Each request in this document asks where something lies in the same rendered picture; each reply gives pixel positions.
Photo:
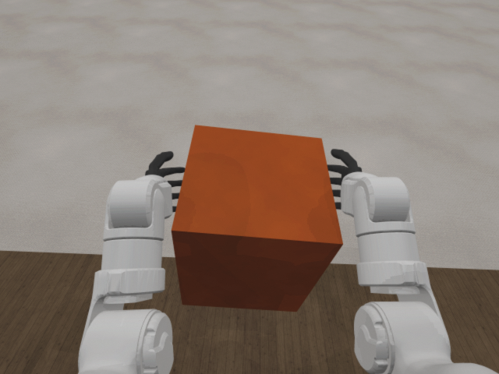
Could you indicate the left robot hand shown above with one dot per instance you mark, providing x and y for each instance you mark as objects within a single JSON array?
[{"x": 154, "y": 170}]

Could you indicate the left robot forearm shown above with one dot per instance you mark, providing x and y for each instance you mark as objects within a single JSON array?
[{"x": 134, "y": 227}]

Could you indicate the carton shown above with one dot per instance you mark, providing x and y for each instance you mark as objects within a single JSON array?
[{"x": 255, "y": 225}]

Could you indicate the left robot upper arm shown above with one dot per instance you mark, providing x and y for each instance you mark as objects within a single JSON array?
[{"x": 137, "y": 341}]

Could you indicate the right robot forearm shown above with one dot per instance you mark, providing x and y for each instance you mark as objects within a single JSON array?
[{"x": 388, "y": 253}]

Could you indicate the right robot upper arm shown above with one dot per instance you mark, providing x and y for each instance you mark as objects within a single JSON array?
[{"x": 405, "y": 338}]

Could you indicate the right robot hand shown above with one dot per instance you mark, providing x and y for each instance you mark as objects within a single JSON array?
[{"x": 351, "y": 167}]

